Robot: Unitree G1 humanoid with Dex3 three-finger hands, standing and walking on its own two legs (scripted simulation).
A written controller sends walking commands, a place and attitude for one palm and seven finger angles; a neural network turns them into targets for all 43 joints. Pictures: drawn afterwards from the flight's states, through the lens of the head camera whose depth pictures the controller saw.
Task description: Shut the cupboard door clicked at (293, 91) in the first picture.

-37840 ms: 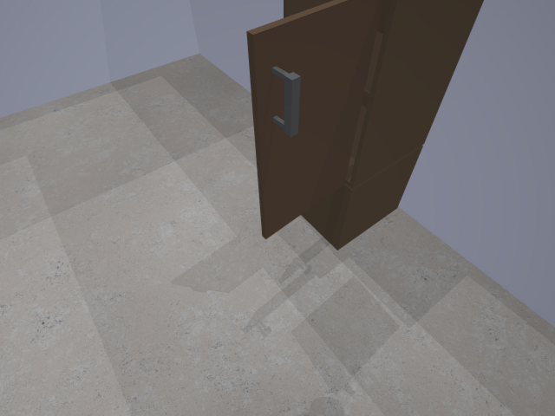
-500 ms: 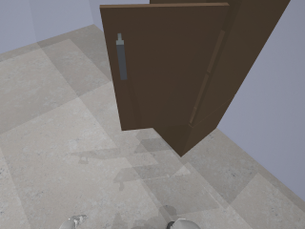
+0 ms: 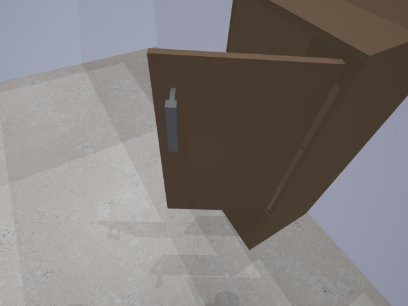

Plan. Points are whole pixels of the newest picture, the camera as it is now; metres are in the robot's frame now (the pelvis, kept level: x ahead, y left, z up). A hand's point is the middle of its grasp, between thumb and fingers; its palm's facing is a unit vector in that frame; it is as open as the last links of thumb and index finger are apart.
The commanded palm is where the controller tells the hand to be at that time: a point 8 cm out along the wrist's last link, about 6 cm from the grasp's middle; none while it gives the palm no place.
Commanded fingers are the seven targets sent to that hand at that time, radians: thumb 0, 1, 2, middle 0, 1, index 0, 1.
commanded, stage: come to a stop and stand still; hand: left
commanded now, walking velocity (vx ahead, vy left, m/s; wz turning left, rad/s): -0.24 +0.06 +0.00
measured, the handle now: (173, 120) +0.44 +0.11 +0.11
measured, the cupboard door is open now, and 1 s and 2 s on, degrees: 59 59 59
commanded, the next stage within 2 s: look again from close up in 0.88 s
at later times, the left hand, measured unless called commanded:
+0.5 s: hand out of the picture +0.05 +0.23 -0.17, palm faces -0.04 -0.97 -0.24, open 7.4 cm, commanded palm none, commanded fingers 0.00 0.90 0.90 -0.20 -0.30 -0.20 -0.30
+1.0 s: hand out of the picture +0.00 +0.26 -0.18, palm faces -0.08 -0.97 -0.22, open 7.4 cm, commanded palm none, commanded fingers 0.00 0.90 0.90 -0.20 -0.30 -0.20 -0.30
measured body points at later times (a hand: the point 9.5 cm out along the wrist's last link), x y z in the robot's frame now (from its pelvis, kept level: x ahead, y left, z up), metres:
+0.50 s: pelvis -0.03 +0.04 -0.01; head -0.02 +0.05 +0.44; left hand +0.05 +0.28 -0.15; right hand +0.03 -0.20 -0.15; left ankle -0.02 +0.11 -0.74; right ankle -0.05 -0.10 -0.74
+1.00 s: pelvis -0.03 +0.06 +0.00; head +0.00 +0.07 +0.45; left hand +0.00 +0.31 -0.16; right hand +0.00 -0.20 -0.14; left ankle -0.02 +0.11 -0.74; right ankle -0.05 -0.10 -0.74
